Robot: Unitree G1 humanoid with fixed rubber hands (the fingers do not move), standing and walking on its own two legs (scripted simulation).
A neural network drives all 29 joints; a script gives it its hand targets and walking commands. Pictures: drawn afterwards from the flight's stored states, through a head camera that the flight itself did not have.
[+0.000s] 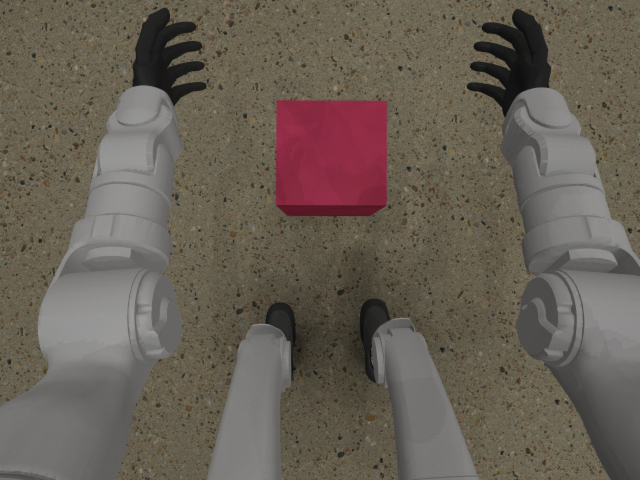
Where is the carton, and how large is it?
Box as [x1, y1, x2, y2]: [276, 100, 386, 215]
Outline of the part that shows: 277,100 277,206 287,215 370,215 386,205 386,101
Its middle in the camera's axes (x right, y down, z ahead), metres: +0.02 -0.16 +0.85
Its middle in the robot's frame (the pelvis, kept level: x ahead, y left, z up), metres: +0.54 -0.02 -0.53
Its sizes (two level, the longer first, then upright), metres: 0.210 0.200 0.250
